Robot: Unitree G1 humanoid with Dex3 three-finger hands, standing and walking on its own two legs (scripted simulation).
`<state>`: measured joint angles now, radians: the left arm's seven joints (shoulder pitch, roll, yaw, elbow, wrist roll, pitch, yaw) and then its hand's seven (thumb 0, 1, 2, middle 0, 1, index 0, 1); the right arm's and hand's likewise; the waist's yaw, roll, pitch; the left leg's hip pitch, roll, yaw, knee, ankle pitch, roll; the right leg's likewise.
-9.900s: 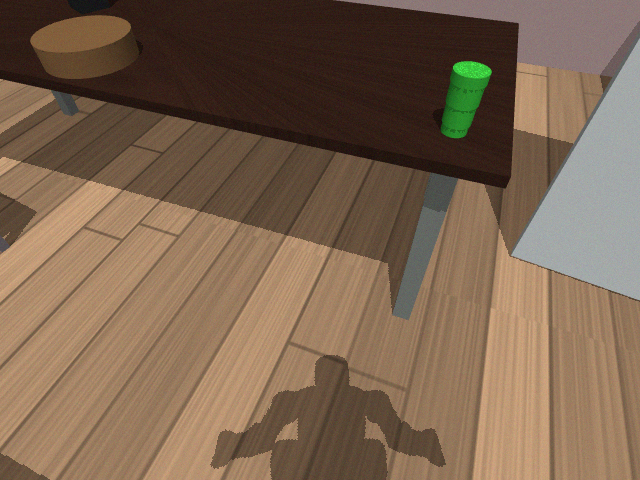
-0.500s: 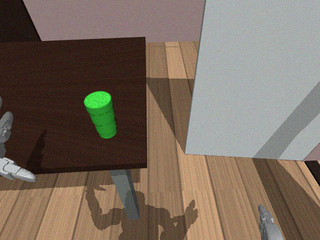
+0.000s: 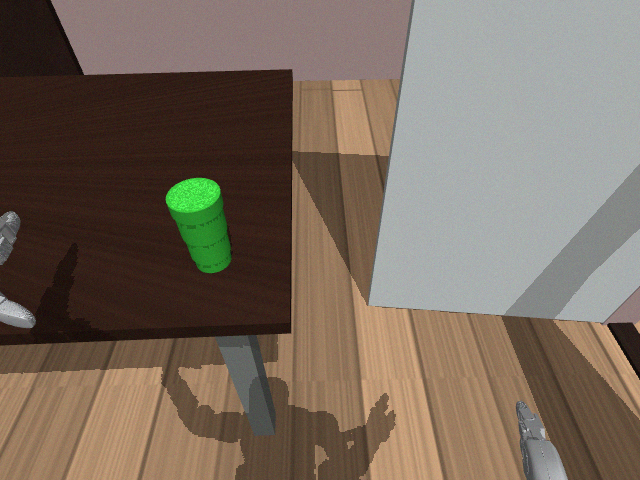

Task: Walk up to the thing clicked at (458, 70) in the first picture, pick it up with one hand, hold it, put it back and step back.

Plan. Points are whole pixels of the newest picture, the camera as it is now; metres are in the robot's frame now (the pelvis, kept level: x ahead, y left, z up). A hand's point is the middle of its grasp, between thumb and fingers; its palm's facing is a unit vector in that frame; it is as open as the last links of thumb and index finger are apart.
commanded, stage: go down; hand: left
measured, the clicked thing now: (204, 229) +0.48 +0.19 +0.04
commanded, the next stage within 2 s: approach in 1.84 s
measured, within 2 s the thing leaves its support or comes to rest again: neither
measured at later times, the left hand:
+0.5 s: hand (15, 231) +0.37 +0.36 +0.16, palm faces +0.15 -0.99 +0.00, open 17.6 cm
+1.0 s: hand (16, 220) +0.39 +0.37 +0.15, palm faces +0.16 -0.99 +0.01, open 17.5 cm
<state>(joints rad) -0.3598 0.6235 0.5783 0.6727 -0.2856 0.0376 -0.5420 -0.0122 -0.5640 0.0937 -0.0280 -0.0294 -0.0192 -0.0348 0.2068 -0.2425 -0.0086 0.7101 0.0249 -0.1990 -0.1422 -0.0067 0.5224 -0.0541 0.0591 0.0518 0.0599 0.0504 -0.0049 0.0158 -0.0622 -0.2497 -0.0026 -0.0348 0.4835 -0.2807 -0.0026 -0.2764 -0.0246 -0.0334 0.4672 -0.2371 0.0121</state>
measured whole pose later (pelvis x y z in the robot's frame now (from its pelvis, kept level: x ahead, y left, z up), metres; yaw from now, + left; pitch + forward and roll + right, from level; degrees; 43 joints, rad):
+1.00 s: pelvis +0.01 +0.01 -0.01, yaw -1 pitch +9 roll -2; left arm -0.57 0.79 0.62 0.99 -0.22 -0.06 -0.58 -0.01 -0.54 0.07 -0.05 -0.03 -0.04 -0.04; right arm 0.20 -0.25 0.03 0.71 0.01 -0.23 -0.15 -0.01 0.53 -0.05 0.06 0.05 0.06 0.05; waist -0.06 0.00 -0.11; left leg -0.40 0.01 -0.02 0.57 -0.33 0.01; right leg -0.41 -0.01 -0.02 0.50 -0.25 0.02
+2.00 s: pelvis +0.01 +0.01 -0.01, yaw -1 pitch +12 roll -2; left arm -0.63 0.86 0.63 1.06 -0.20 -0.07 -0.60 -0.01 -0.45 0.08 -0.05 -0.04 -0.04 -0.04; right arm 0.22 -0.25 0.03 0.59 0.01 -0.23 -0.15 -0.01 0.53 -0.05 0.06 0.05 0.06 0.05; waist -0.08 0.00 -0.14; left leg -0.50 0.01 -0.03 0.67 -0.38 0.01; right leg -0.50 -0.01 -0.03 0.58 -0.29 0.03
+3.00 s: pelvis -0.01 +0.00 -0.05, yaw -2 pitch +16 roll -2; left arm -0.68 0.43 0.38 0.89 -0.16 -0.24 -0.16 -0.01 -0.52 0.00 -0.06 -0.02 -0.07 -0.01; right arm 0.36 -0.23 -0.03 0.24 -0.01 -0.07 -0.01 -0.01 0.53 -0.05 0.06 0.05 0.06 0.05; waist -0.11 0.00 -0.10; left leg -0.77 0.02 -0.02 0.95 -0.47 0.00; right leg -0.79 0.00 -0.02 0.89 -0.39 0.01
